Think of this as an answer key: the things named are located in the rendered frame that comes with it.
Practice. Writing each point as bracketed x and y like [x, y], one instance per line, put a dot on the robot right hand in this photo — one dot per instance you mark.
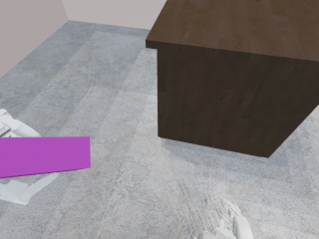
[238, 228]

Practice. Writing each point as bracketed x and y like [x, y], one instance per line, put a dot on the sponge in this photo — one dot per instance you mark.
[23, 156]

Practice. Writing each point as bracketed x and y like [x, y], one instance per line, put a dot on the robot left hand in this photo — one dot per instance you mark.
[17, 191]

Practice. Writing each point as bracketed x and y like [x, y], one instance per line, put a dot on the table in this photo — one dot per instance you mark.
[236, 75]

